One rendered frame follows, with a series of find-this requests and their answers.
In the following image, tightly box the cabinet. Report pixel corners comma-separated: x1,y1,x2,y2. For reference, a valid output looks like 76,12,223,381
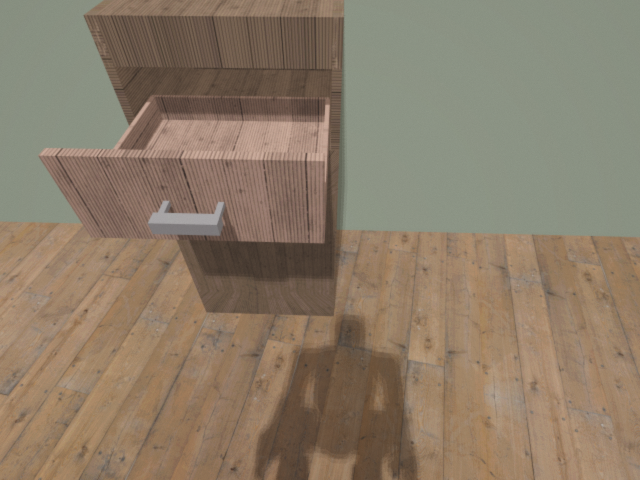
83,0,344,316

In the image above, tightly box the drawer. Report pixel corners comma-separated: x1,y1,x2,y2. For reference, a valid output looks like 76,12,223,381
38,95,330,243

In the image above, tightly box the handle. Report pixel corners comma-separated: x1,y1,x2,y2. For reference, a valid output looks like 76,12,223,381
148,201,225,236

